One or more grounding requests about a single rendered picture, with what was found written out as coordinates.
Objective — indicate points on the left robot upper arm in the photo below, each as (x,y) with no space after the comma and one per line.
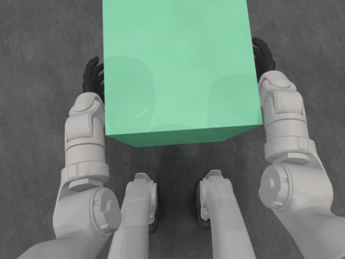
(83,222)

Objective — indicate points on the carton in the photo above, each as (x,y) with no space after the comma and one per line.
(178,71)

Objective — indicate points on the left robot hand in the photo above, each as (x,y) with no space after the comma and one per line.
(92,80)

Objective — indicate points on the right robot upper arm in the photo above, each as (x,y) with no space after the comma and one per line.
(301,198)

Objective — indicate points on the right robot foot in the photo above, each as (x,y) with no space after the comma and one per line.
(203,223)

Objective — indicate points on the robot foot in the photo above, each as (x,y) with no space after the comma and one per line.
(203,223)
(154,226)

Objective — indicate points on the left robot forearm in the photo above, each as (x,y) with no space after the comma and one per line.
(85,164)

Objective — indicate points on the right robot forearm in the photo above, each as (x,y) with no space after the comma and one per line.
(285,123)

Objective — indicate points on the left robot foot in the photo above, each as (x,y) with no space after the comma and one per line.
(154,226)

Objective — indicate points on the right robot hand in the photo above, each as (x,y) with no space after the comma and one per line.
(263,60)

